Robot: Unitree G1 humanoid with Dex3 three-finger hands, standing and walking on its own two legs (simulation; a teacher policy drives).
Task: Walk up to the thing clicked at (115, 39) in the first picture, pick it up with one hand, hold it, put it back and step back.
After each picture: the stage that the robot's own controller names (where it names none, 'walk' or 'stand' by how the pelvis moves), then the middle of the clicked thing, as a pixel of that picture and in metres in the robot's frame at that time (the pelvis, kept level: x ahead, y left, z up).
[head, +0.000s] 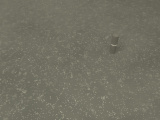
stand; (113, 44) +1.34 -0.38 -0.66
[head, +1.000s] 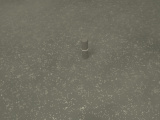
walk; (84, 49) +1.27 +0.03 -0.63
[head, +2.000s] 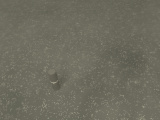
walk; (54, 80) +0.85 +0.28 -0.65
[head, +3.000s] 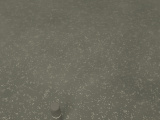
walk; (56, 113) +0.53 +0.21 -0.64
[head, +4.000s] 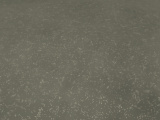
stand; out of the picture +0.40 +0.21 -0.65
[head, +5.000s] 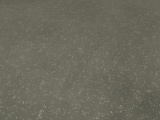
walk; out of the picture +0.38 +0.21 -0.66
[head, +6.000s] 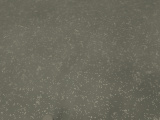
walk; out of the picture +0.37 +0.24 -0.62
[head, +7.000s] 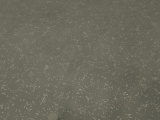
walk; out of the picture +0.40 +0.20 -0.63
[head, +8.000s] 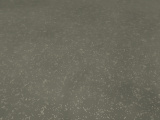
stand; out of the picture +0.45 +0.21 -0.65
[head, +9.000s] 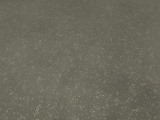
stand; out of the picture +0.42 +0.22 -0.66
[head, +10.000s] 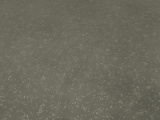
stand; out of the picture +0.41 +0.21 -0.66
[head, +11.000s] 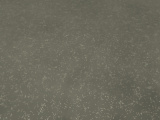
stand; out of the picture +0.42 +0.21 -0.66
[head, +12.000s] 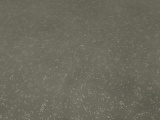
go down; out of the picture +0.42 +0.20 -0.66
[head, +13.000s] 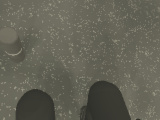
go down; (13, 47) +0.52 +0.21 -0.28
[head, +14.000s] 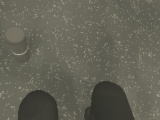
approach; (19, 47) +0.52 +0.19 -0.27
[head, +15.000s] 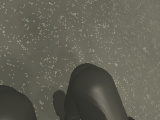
close in; out of the picture +0.51 +0.25 -0.18
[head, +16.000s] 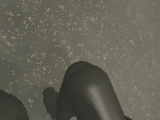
close; out of the picture +0.50 +0.27 -0.18
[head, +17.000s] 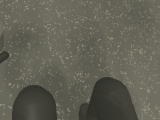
lift; out of the picture +0.42 +0.26 -0.07
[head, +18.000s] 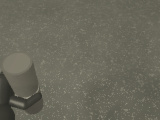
hold; (27, 88) +0.32 +0.17 +0.06
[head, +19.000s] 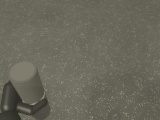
hold; (33, 94) +0.31 +0.16 +0.04
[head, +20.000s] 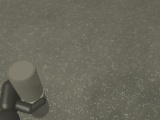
hold; (32, 93) +0.32 +0.16 +0.04
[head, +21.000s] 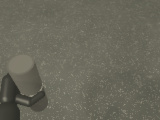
crouch; (31, 87) +0.34 +0.17 +0.03
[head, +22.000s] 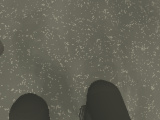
crouch; out of the picture +0.50 +0.23 -0.05
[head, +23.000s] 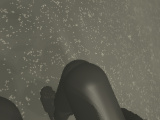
lower; out of the picture +0.49 +0.26 -0.18
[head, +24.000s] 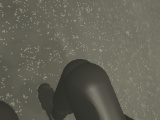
lower; out of the picture +0.51 +0.27 -0.18
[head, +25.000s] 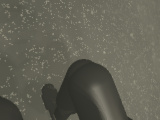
lower; out of the picture +0.50 +0.27 -0.18
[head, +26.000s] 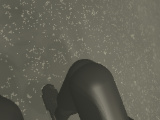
lower; out of the picture +0.49 +0.27 -0.18
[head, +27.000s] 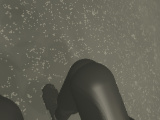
draw back; out of the picture +0.49 +0.27 -0.18
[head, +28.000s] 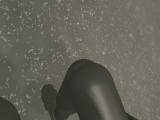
rise; out of the picture +0.49 +0.27 -0.18
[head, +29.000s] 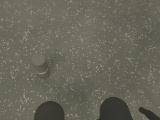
walk; (41, 67) +0.50 +0.18 -0.38
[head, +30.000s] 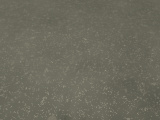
stand; out of the picture +0.42 +0.18 -0.60
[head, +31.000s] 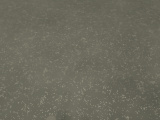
stand; out of the picture +0.43 +0.19 -0.60
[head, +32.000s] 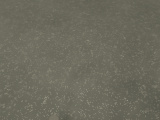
stand; out of the picture +0.43 +0.18 -0.62
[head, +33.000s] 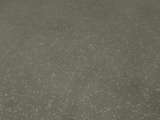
stand; out of the picture +0.44 +0.18 -0.66
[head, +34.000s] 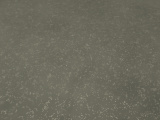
stand; out of the picture +0.42 +0.19 -0.66
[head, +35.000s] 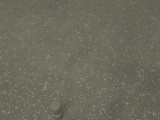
walk; (57, 111) +0.45 +0.17 -0.64
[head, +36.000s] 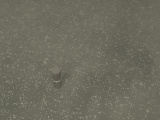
walk; (56, 78) +0.72 +0.15 -0.64
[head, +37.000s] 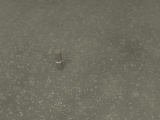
stand; (58, 60) +1.07 +0.27 -0.64
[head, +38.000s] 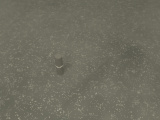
stand; (59, 65) +1.02 +0.19 -0.65
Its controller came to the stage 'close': yes
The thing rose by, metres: 0.68
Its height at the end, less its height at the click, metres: +0.00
